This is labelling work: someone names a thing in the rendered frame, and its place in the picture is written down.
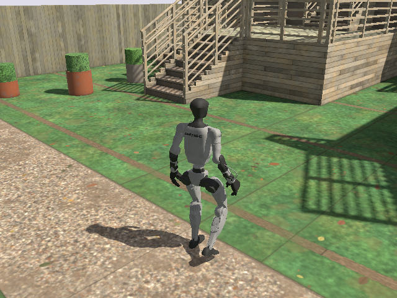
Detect right robot upper arm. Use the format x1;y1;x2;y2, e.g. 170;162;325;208
208;127;221;164

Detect humanoid robot head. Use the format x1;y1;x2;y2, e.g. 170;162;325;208
188;98;209;128

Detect left robot hand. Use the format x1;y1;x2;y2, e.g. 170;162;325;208
170;170;182;187

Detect robot left foot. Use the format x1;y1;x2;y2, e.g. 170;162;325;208
189;235;205;249

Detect left robot upper arm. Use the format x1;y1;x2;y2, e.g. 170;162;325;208
170;123;188;155

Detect right robot hand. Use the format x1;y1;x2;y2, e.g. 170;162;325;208
226;179;240;196

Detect right robot forearm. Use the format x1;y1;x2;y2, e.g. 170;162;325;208
218;155;235;184

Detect left robot forearm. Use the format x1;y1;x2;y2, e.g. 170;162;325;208
169;151;178;173

